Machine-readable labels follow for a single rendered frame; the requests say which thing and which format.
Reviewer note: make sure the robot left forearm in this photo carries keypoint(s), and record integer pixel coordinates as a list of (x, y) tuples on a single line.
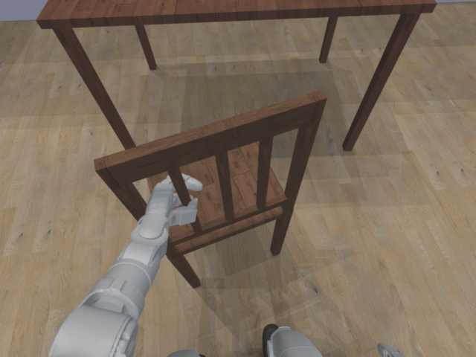
[(130, 277)]

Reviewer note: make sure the right robot foot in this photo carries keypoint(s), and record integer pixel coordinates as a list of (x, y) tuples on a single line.
[(267, 332)]

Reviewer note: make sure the left robot upper arm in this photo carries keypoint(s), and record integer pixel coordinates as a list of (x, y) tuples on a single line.
[(96, 332)]

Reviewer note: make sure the left robot hand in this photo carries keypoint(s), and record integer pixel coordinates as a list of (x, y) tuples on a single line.
[(163, 199)]

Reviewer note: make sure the robot right shin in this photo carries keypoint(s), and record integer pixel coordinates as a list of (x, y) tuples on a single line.
[(280, 329)]

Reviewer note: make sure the table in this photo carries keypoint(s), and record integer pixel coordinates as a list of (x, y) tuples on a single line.
[(63, 15)]

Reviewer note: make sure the chair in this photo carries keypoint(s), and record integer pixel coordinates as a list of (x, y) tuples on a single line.
[(240, 190)]

